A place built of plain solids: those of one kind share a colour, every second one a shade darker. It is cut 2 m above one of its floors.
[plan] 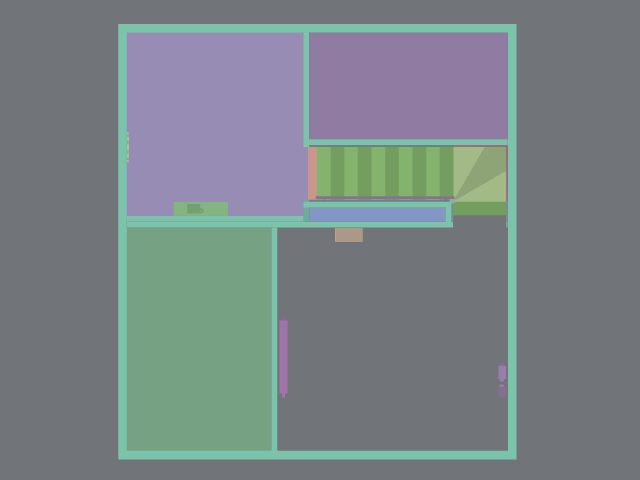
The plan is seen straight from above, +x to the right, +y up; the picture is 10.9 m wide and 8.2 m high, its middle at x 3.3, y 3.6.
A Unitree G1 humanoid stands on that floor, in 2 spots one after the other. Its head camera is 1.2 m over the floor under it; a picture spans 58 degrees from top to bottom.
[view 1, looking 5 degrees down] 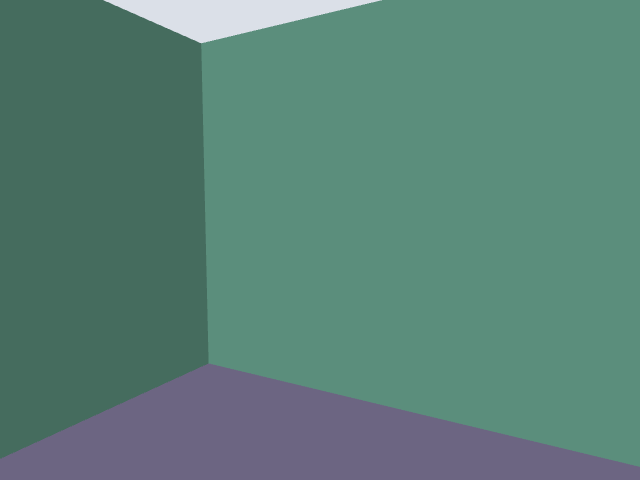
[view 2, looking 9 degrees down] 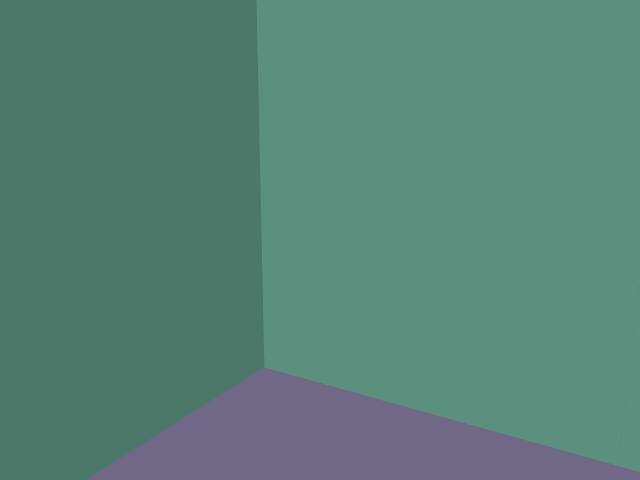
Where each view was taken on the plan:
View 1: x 2.25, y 4.80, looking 119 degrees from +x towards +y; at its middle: wall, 2.69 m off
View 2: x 1.00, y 5.58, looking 30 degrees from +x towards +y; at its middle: wall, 2.36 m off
